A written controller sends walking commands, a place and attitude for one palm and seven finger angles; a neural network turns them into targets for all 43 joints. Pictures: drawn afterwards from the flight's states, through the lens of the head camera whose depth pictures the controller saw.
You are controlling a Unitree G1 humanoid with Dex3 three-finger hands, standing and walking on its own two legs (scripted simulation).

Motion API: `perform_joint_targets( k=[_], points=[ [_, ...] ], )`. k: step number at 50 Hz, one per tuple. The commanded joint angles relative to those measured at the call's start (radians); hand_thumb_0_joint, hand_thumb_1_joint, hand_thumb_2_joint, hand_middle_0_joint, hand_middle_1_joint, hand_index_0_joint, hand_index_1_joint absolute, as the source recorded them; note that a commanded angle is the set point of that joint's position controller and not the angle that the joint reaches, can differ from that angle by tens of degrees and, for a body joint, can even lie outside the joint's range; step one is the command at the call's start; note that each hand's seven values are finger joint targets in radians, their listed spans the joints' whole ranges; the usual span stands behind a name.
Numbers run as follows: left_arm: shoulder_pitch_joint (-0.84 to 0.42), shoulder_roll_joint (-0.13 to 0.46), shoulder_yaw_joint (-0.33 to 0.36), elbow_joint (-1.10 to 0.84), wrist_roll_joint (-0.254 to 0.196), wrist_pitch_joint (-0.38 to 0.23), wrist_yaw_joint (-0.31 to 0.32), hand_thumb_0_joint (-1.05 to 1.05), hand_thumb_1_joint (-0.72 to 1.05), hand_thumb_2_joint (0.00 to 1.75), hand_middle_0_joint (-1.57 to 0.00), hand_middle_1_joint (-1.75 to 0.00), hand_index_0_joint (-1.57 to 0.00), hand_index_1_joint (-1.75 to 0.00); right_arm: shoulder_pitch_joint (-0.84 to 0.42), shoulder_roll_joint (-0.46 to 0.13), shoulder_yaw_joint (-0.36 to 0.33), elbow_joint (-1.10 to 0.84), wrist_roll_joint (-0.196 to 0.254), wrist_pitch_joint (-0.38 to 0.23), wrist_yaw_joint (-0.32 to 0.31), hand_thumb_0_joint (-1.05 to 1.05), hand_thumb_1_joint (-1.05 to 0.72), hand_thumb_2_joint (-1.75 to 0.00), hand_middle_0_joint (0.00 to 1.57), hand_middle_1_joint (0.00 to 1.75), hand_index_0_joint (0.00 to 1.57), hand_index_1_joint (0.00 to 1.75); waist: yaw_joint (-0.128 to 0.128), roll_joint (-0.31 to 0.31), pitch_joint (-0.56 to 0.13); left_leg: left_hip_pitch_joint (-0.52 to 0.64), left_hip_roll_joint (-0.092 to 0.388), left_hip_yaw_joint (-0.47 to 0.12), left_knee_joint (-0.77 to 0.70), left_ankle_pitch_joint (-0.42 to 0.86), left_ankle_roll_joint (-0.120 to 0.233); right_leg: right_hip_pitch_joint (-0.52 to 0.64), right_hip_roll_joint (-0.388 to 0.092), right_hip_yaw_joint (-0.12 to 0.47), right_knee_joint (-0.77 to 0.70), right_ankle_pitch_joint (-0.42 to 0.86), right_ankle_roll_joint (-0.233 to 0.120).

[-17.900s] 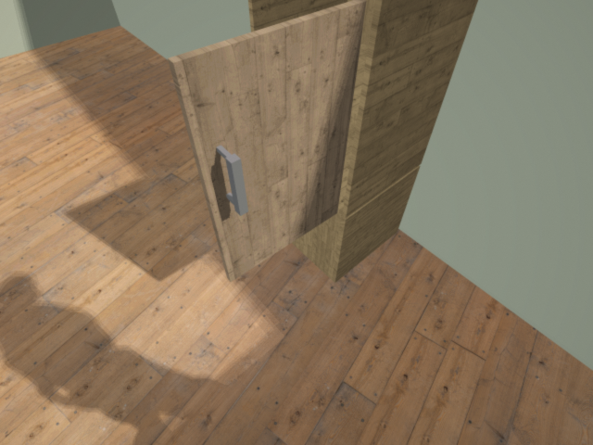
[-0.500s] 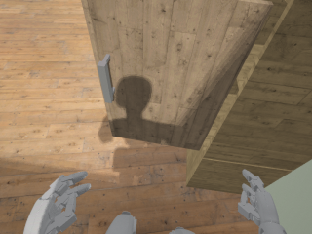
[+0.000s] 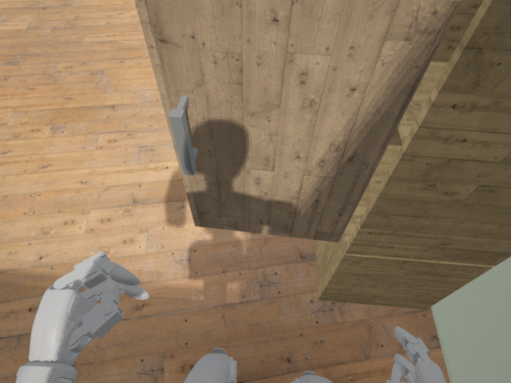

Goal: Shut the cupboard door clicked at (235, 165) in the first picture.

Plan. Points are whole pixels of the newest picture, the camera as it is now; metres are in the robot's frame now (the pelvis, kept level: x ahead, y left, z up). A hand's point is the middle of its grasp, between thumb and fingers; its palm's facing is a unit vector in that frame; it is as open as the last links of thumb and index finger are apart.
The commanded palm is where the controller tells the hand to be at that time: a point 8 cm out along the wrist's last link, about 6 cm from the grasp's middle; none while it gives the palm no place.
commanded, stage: raise the hand and make a fist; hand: left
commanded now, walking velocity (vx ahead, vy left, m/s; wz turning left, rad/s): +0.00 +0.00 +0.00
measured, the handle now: (186, 137) +0.49 +0.16 +0.09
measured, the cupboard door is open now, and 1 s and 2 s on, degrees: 88 88 88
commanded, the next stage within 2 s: bring the fist close to the handle in 0.96 s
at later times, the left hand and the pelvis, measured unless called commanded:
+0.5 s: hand (113, 301) +0.21 +0.20 +0.08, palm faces -0.07 -1.00 -0.01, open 3.1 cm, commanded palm +0.20 +0.26 +0.09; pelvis +0.00 +0.02 +0.02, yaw +1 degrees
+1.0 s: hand (124, 275) +0.24 +0.18 +0.10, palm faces -0.02 -1.00 -0.07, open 3.1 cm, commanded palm +0.21 +0.24 +0.10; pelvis +0.01 -0.01 +0.02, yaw +1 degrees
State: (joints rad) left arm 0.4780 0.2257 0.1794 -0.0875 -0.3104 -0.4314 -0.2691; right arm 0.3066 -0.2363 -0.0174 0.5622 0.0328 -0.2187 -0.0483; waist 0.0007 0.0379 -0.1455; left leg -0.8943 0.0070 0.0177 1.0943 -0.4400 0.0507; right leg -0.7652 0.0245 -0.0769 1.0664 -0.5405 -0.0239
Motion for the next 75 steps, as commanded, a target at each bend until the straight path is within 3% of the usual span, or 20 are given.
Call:
perform_joint_targets(
  k=[1, 5, 10, 15, 19, 20, 23, 27, 30, 33, 40, 43, 46, 50, 51, 55, 59, 66, 70, 75],
  points=[
    [-0.085, 0.109, -0.050, -0.172, 0.009, -0.034, -0.067, 0.00, 0.90, 0.90, -1.08, -1.26, -1.08, -1.26, -0.093, -0.148, -0.044, -0.190, 0.018, -0.085, -0.008, 0.00, -0.90, -0.90, 0.20, 0.30, 0.20, 0.30, -0.023, 0.006, -0.158, 0.237, 0.017, -0.128, -0.192, 0.039, -0.018, -0.044, 0.007, 0.037, -0.159, 0.091, -0.004],
    [-0.107, 0.222, 0.081, -0.310, 0.000, -0.007, -0.007, 0.00, 0.90, 0.90, -1.15, -1.34, -1.15, -1.34, -0.103, -0.144, -0.037, -0.203, 0.018, -0.082, -0.018, 0.00, -0.90, -0.90, 0.20, 0.30, 0.20, 0.30, 0.030, 0.092, -0.243, 0.345, 0.021, -0.162, -0.262, 0.050, -0.032, 0.016, 0.017, 0.017, -0.154, 0.125, -0.019],
    [-0.073, 0.141, 0.055, -0.286, 0.004, 0.031, 0.079, 0.00, 0.90, 0.90, -1.24, -1.44, -1.24, -1.44, -0.110, -0.125, -0.019, -0.205, 0.013, -0.053, -0.010, 0.00, -0.90, -0.90, 0.20, 0.30, 0.20, 0.30, 0.018, 0.099, -0.141, 0.375, 0.031, -0.186, -0.326, 0.024, -0.047, 0.017, 0.025, -0.012, -0.176, 0.133, -0.018],
    [-0.108, 0.092, -0.049, -0.099, 0.035, 0.126, 0.007, 0.00, 0.90, 0.90, -1.30, -1.50, -1.30, -1.50, -0.088, -0.150, -0.009, -0.214, 0.022, -0.033, -0.008, 0.00, -0.90, -0.90, 0.20, 0.30, 0.20, 0.30, -0.031, -0.013, -0.004, 0.295, 0.026, -0.170, -0.337, -0.048, -0.031, 0.024, 0.022, -0.005, -0.238, 0.115, -0.009],
    [-0.198, 0.160, 0.004, -0.174, 0.018, 0.135, -0.029, 0.00, 0.90, 0.90, -1.30, -1.50, -1.30, -1.50, -0.087, -0.155, -0.003, -0.234, 0.023, -0.042, -0.014, 0.00, -0.90, -0.90, 0.20, 0.30, 0.20, 0.30, -0.017, 0.007, -0.092, 0.349, 0.019, -0.159, -0.338, 0.001, -0.028, 0.085, 0.017, 0.003, -0.256, 0.138, -0.010],
    [-0.225, 0.206, 0.049, -0.212, 0.013, 0.121, -0.023, 0.00, 0.90, 0.90, -1.30, -1.50, -1.30, -1.50, -0.092, -0.156, -0.002, -0.231, 0.019, -0.045, -0.016, 0.00, -0.90, -0.90, 0.20, 0.30, 0.20, 0.30, -0.001, 0.058, -0.115, 0.375, 0.016, -0.156, -0.330, 0.037, -0.032, 0.100, 0.018, 0.010, -0.251, 0.159, -0.017],
    [-0.227, 0.207, 0.077, -0.313, -0.003, 0.062, 0.013, 0.00, 0.90, 0.90, -1.30, -1.50, -1.30, -1.50, -0.093, -0.133, 0.007, -0.225, 0.015, -0.062, -0.010, 0.00, -0.90, -0.90, 0.20, 0.30, 0.20, 0.30, 0.017, 0.119, -0.182, 0.462, 0.023, -0.161, -0.344, 0.118, -0.043, 0.118, 0.018, 0.002, -0.242, 0.194, -0.023],
    [-0.211, 0.179, 0.058, -0.230, 0.005, 0.053, 0.033, 0.00, 0.90, 0.90, -1.30, -1.50, -1.30, -1.50, -0.096, -0.134, 0.010, -0.196, 0.016, -0.062, -0.002, 0.00, -0.90, -0.90, 0.20, 0.30, 0.20, 0.30, -0.003, 0.099, -0.102, 0.428, 0.025, -0.157, -0.351, 0.098, -0.041, 0.101, 0.018, -0.002, -0.256, 0.187, -0.018],
    [-0.159, 0.125, 0.008, -0.079, 0.008, 0.115, -0.009, 0.00, 0.90, 0.90, -1.30, -1.50, -1.30, -1.50, -0.094, -0.150, 0.005, -0.187, 0.023, -0.057, -0.003, 0.00, -0.90, -0.90, 0.20, 0.30, 0.20, 0.30, -0.018, 0.014, -0.024, 0.356, 0.018, -0.145, -0.353, 0.042, -0.031, 0.104, 0.016, 0.003, -0.287, 0.164, -0.011],
    [-0.155, 0.120, -0.011, -0.071, -0.004, 0.167, -0.053, 0.00, 0.90, 0.90, -1.30, -1.50, -1.30, -1.50, -0.101, -0.157, -0.003, -0.206, 0.033, -0.060, -0.009, 0.00, -0.90, -0.90, 0.20, 0.30, 0.20, 0.30, -0.013, -0.018, -0.046, 0.340, 0.006, -0.116, -0.341, 0.054, -0.022, 0.140, 0.006, 0.019, -0.316, 0.161, -0.003],
    [-0.224, 0.236, 0.117, -0.268, -0.011, 0.048, 0.020, 0.00, 0.90, 0.90, -1.30, -1.50, -1.30, -1.50, -0.093, -0.135, -0.003, -0.186, 0.012, -0.081, -0.009, 0.00, -0.90, -0.90, 0.20, 0.30, 0.20, 0.30, 0.017, 0.046, -0.169, 0.415, 0.005, -0.097, -0.298, 0.238, -0.024, 0.184, 0.010, 0.025, -0.264, 0.283, -0.013],
    [-0.204, 0.179, 0.070, -0.233, 0.003, 0.012, 0.041, 0.00, 0.90, 0.90, -1.30, -1.50, -1.30, -1.50, -0.093, -0.127, -0.002, -0.171, 0.014, -0.083, 0.001, 0.00, -0.90, -0.90, 0.20, 0.30, 0.20, 0.30, 0.001, 0.093, -0.140, 0.417, 0.008, -0.091, -0.296, 0.228, -0.028, 0.144, 0.007, 0.018, -0.254, 0.269, -0.011],
    [-0.153, 0.130, 0.017, -0.125, 0.014, 0.052, 0.015, 0.00, 0.90, 0.90, -1.30, -1.50, -1.30, -1.50, -0.091, -0.137, -0.010, -0.167, 0.022, -0.071, 0.004, 0.00, -0.90, -0.90, 0.20, 0.30, 0.20, 0.30, -0.019, 0.011, -0.091, 0.370, 0.007, -0.083, -0.291, 0.195, -0.022, 0.135, 0.005, 0.020, -0.274, 0.262, -0.002],
    [-0.136, 0.160, 0.032, -0.067, 0.000, 0.131, -0.037, 0.00, 0.90, 0.90, -1.30, -1.50, -1.30, -1.50, -0.098, -0.150, -0.014, -0.182, 0.031, -0.058, -0.006, 0.00, -0.90, -0.90, 0.20, 0.30, 0.20, 0.30, -0.012, -0.051, -0.086, 0.331, -0.004, -0.067, -0.278, 0.184, -0.012, 0.178, -0.007, 0.057, -0.316, 0.268, 0.013],
    [-0.148, 0.139, 0.006, -0.108, -0.002, 0.135, -0.042, 0.00, 0.90, 0.90, -1.30, -1.50, -1.30, -1.50, -0.099, -0.146, -0.013, -0.193, 0.032, -0.057, -0.009, 0.00, -0.90, -0.90, 0.20, 0.30, 0.20, 0.30, -0.017, -0.039, -0.104, 0.346, -0.006, -0.061, -0.280, 0.196, -0.009, 0.191, -0.011, 0.052, -0.317, 0.283, 0.013],
    [-0.292, 0.237, 0.101, -0.198, -0.012, 0.077, -0.002, 0.00, 0.90, 0.90, -1.30, -1.50, -1.30, -1.50, -0.105, -0.143, -0.006, -0.175, 0.021, -0.062, -0.022, 0.00, -0.90, -0.90, 0.20, 0.30, 0.20, 0.30, -0.019, -0.020, -0.125, 0.359, -0.003, -0.064, -0.262, 0.209, -0.010, 0.186, -0.010, 0.066, -0.305, 0.285, 0.012],
    [-0.370, 0.214, 0.101, -0.129, -0.008, 0.009, 0.024, 0.00, 0.90, 0.90, -1.30, -1.50, -1.30, -1.50, -0.103, -0.132, -0.001, -0.141, 0.020, -0.072, -0.017, 0.00, -0.90, -0.90, 0.20, 0.30, 0.20, 0.30, -0.029, 0.012, -0.121, 0.350, 0.000, -0.063, -0.247, 0.199, -0.015, 0.143, -0.009, 0.066, -0.284, 0.267, 0.007],
    [-0.386, 0.164, 0.013, 0.034, -0.002, 0.118, -0.051, 0.00, 0.90, 0.90, -1.30, -1.50, -1.30, -1.50, -0.093, -0.151, -0.007, -0.148, 0.036, -0.053, -0.014, 0.00, -0.90, -0.90, 0.20, 0.30, 0.20, 0.30, -0.032, -0.018, -0.154, 0.342, -0.008, -0.048, -0.245, 0.224, -0.007, 0.212, -0.036, 0.114, -0.332, 0.342, 0.036],
    [-0.458, 0.238, 0.100, 0.016, -0.010, 0.128, -0.022, 0.00, 0.90, 0.90, -1.30, -1.50, -1.30, -1.50, -0.096, -0.158, -0.008, -0.149, 0.030, -0.042, -0.021, 0.00, -0.90, -0.90, 0.20, 0.30, 0.20, 0.30, -0.019, -0.074, -0.166, 0.346, -0.004, -0.051, -0.254, 0.255, -0.008, 0.247, -0.042, 0.112, -0.330, 0.409, 0.043],
    [-0.557, 0.265, 0.152, 0.072, 0.008, 0.070, 0.042, 0.00, 0.90, 0.90, -1.30, -1.50, -1.30, -1.50, -0.102, -0.148, -0.008, -0.124, 0.023, -0.026, -0.013, 0.00, -0.90, -0.90, 0.20, 0.30, 0.20, 0.30, -0.013, -0.046, -0.134, 0.337, -0.004, -0.040, -0.266, 0.233, -0.015, 0.220, -0.034, 0.103, -0.318, 0.362, 0.029]
  ],
)
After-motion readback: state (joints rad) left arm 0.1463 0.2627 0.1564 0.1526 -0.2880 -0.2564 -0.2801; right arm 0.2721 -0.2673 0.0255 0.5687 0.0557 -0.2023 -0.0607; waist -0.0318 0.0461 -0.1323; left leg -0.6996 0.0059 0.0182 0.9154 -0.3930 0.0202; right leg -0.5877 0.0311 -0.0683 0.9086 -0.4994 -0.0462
